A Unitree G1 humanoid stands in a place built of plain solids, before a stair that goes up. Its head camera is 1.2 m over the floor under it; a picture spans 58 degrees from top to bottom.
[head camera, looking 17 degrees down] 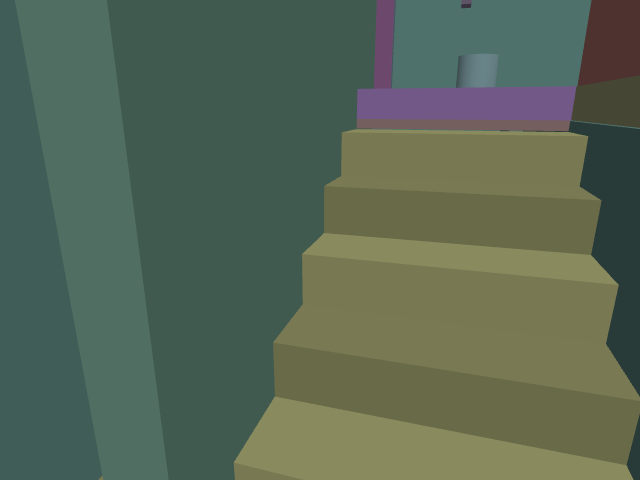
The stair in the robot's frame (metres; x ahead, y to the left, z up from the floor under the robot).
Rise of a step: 0.18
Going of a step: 0.27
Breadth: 0.92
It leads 17 degrees to the right of straight ahead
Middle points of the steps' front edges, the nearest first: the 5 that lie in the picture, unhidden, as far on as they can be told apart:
0.98 -0.31 0.55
1.23 -0.38 0.74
1.49 -0.46 0.92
1.74 -0.53 1.10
2.03 -0.62 1.29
